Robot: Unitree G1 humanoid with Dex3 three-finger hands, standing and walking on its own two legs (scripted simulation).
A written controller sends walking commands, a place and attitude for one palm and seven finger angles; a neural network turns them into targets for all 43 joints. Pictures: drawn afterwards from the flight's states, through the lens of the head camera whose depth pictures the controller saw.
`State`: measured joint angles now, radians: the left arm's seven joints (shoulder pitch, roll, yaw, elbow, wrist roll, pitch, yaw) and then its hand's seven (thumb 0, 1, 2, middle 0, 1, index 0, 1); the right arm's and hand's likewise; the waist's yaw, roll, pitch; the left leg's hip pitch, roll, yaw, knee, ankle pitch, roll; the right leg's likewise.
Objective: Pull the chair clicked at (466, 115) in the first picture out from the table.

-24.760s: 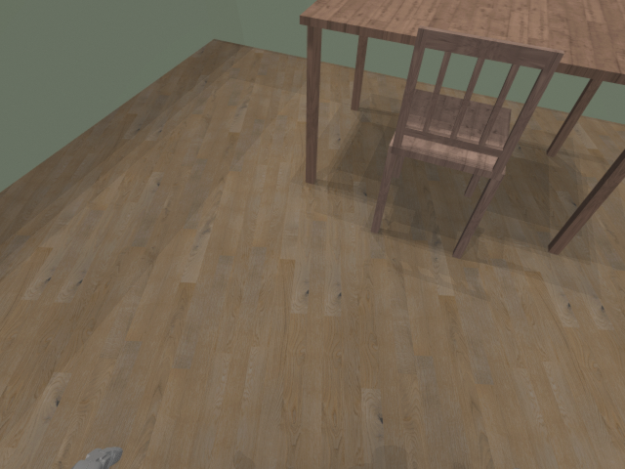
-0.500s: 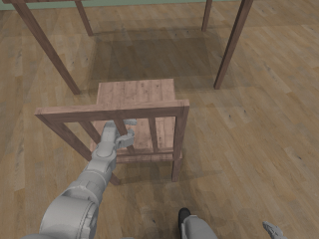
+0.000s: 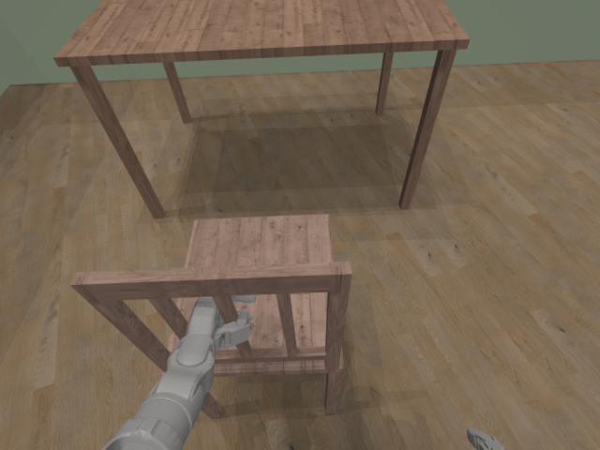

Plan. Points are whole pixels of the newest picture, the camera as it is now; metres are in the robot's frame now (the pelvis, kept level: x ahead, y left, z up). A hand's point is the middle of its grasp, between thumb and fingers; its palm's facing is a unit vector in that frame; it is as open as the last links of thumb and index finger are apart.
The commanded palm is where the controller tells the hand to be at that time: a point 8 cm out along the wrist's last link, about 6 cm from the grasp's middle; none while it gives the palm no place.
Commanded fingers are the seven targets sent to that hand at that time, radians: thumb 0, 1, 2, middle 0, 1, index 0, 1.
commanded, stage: stop walking, hand still on the chair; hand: left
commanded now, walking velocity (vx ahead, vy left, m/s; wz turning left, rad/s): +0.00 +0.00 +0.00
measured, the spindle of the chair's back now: (235, 327) +0.32 +0.12 -0.10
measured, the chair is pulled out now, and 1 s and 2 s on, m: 0.64 0.66 0.66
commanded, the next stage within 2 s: open the thumb and straighten the fingers in 0.50 s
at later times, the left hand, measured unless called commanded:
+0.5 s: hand (238, 340) +0.28 +0.11 -0.06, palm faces -0.11 -0.98 -0.15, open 5.0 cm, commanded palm +0.27 +0.16 -0.05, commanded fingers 0.00 0.90 0.90 -0.50 -1.45 -0.50 -1.45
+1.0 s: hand (232, 335) +0.29 +0.12 -0.06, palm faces -0.10 -0.99 -0.13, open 12.2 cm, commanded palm +0.28 +0.16 -0.04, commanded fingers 0.00 -0.55 0.20 -0.22 -0.65 -0.22 -0.65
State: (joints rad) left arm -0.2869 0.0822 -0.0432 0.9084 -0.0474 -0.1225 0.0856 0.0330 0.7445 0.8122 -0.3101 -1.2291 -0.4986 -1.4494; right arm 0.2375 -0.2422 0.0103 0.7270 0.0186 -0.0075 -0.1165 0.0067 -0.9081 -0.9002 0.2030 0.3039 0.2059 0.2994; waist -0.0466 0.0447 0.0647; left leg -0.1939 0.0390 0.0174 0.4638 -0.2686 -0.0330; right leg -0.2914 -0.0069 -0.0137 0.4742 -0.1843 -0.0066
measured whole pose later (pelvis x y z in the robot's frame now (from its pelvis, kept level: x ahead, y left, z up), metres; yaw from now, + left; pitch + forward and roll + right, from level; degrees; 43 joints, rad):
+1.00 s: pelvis +0.02 +0.01 -0.02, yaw +1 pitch +8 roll +1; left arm -0.01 0.12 -0.10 0.41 -0.05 0.05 0.01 0.01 -0.28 0.32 -0.40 -1.20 -0.42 -1.23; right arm 0.24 -0.25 -0.01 0.59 0.04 -0.07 -0.04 0.01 -0.91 -0.90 0.20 0.30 0.20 0.30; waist -0.04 0.04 -0.08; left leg -0.44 0.01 0.01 0.69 -0.39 -0.02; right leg -0.54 -0.04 -0.02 0.70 -0.31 0.01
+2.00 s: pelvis +0.04 +0.02 -0.05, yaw +4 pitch +12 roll +0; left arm 0.57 0.16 -0.19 -0.23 0.01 0.19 0.00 -0.01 -0.54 0.20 0.00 0.00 -0.01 0.00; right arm 0.25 -0.21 0.02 0.45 0.03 -0.13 -0.10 0.01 -0.91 -0.90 0.20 0.30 0.21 0.30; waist -0.02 0.04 -0.15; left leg -0.60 -0.01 -0.04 0.93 -0.53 -0.01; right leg -0.66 -0.07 -0.06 0.91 -0.45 0.02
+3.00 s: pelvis +0.03 +0.02 -0.04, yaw +4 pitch +5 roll -2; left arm 0.73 0.29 0.07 -0.50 -0.05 -0.01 0.12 -0.01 -0.32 0.30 -0.04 -0.05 -0.04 -0.05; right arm 0.25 -0.19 0.02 0.52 0.04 -0.12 -0.14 0.01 -0.91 -0.90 0.20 0.30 0.20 0.30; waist 0.04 0.08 -0.11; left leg -0.45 0.01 -0.06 0.85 -0.49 -0.01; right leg -0.49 -0.04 -0.09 0.80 -0.40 0.01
